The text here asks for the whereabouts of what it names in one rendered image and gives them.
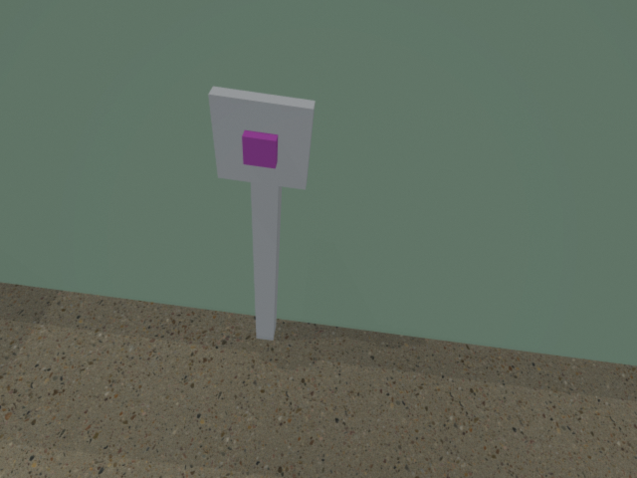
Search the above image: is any panel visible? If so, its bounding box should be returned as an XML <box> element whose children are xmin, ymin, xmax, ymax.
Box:
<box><xmin>208</xmin><ymin>86</ymin><xmax>316</xmax><ymax>341</ymax></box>

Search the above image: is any button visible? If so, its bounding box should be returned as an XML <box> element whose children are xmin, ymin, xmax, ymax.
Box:
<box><xmin>242</xmin><ymin>130</ymin><xmax>278</xmax><ymax>168</ymax></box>

